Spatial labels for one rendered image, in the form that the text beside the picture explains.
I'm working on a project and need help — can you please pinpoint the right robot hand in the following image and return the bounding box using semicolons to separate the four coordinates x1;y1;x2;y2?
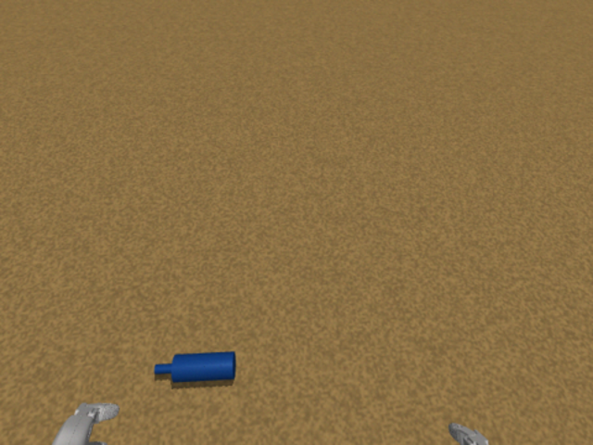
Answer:
448;423;488;445

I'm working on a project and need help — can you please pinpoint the bottle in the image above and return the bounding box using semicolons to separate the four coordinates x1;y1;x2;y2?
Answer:
154;351;235;383

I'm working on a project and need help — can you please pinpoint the left robot hand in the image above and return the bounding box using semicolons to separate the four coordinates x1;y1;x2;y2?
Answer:
52;402;120;445

